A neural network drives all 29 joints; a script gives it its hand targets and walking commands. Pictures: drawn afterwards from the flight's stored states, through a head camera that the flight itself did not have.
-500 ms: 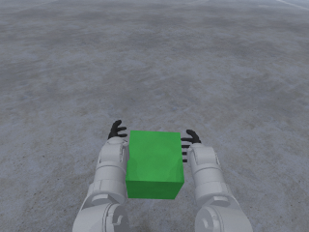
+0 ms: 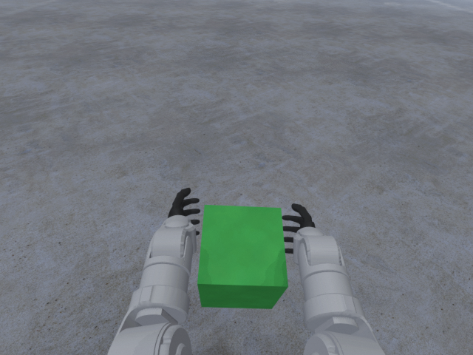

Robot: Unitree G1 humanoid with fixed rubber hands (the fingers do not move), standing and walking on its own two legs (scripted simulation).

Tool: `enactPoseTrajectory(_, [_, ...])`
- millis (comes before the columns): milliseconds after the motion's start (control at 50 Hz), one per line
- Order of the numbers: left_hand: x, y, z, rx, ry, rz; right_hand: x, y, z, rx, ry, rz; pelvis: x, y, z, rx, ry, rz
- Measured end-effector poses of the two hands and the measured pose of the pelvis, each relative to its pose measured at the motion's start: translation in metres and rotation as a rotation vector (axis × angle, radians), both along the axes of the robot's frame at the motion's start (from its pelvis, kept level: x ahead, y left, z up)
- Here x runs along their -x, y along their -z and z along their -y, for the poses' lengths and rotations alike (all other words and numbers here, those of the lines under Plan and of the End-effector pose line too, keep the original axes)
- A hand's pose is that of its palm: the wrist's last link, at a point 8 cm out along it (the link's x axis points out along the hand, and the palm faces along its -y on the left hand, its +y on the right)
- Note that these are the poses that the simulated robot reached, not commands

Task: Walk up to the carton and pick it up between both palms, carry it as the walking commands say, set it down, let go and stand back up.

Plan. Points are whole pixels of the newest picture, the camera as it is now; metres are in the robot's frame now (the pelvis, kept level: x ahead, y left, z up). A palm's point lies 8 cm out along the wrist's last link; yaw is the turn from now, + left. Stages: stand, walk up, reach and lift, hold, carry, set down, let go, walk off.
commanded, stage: reach and lift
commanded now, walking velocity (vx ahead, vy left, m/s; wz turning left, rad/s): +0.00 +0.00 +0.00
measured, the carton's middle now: (239, 259) +0.32 +0.00 -0.03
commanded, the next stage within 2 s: hold in 0.58 s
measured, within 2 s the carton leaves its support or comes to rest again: neither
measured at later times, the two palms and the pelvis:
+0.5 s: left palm (178, 232) +0.30 +0.12 +0.07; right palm (312, 245) +0.29 -0.12 +0.05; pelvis +0.00 -0.01 +0.00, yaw +1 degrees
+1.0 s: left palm (174, 236) +0.29 +0.12 +0.07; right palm (309, 248) +0.29 -0.12 +0.06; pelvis -0.01 -0.01 +0.00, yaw +1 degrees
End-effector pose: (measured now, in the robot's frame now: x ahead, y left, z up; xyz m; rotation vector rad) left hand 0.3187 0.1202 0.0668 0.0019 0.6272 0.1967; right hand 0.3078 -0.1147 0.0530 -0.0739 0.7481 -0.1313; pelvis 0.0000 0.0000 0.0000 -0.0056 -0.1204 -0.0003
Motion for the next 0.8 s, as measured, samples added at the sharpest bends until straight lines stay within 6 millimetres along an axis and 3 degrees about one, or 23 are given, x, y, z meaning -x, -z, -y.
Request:
enactPoseTrajectory(300, [0.007,0.0,0.002,0.009,0.053,0.0,0.006,-0.002,0.006,0.012,-0.029,0.002,-0.003,-0.002,0.005,0.0,-0.005,0.015])
enactPoseTrajectory(800, [0.027,-0.002,0.0,0.015,0.04,0.006,0.022,-0.003,0.004,0.014,-0.044,0.002,0.013,0.001,0.009,-0.001,-0.014,0.037])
